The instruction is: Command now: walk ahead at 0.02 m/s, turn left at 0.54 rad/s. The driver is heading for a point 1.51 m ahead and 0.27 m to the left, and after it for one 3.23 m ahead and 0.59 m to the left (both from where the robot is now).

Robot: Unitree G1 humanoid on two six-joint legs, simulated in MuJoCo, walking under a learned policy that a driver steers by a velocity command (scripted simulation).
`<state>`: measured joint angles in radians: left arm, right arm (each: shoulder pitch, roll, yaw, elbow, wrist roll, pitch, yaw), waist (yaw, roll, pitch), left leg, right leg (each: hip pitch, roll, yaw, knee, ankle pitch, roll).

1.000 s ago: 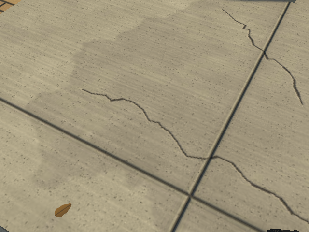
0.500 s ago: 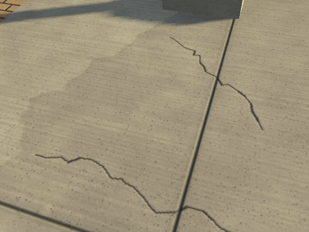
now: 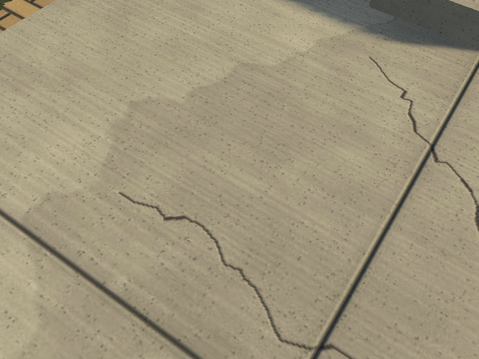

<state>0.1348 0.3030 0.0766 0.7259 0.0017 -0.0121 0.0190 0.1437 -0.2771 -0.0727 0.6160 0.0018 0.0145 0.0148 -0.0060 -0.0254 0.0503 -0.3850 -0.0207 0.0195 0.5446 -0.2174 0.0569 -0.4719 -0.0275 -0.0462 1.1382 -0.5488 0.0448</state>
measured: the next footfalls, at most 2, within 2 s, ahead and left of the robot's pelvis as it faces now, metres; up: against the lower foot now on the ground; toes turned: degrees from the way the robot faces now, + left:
right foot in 0.32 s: +0.08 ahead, -0.14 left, +0.00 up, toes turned +16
left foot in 0.72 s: -0.03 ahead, +0.10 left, +0.00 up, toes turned +27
